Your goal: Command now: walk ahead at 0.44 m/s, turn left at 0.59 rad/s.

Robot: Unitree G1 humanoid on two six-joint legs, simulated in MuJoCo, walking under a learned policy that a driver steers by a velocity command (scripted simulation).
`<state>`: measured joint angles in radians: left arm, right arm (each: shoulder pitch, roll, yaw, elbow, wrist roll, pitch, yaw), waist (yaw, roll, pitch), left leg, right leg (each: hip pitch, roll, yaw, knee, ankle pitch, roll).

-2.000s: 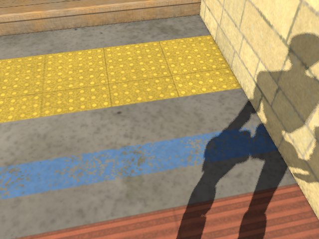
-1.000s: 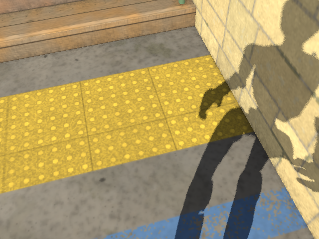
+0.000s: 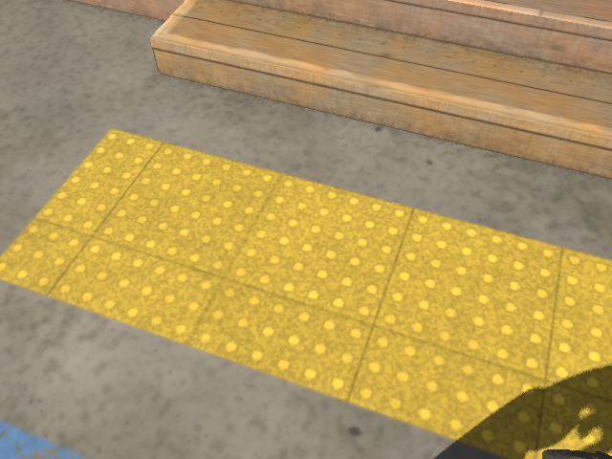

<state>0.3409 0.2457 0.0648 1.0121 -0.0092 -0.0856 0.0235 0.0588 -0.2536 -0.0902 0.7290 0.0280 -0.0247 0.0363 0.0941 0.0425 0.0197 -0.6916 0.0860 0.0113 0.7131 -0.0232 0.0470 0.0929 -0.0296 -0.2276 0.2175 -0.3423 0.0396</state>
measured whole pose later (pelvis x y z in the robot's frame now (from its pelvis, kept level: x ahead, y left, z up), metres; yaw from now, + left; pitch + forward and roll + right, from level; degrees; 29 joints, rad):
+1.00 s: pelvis +0.32 +0.04 +0.00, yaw +12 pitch +2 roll -1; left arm 0.08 0.28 0.04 0.87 -0.04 -0.09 -0.04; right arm 0.42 -0.25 -0.07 0.88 0.01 -0.05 -0.01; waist -0.04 -0.01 0.00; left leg -0.03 -0.01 -0.05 0.37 -0.38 0.03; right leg -0.53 -0.02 -0.04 0.97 -0.47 -0.05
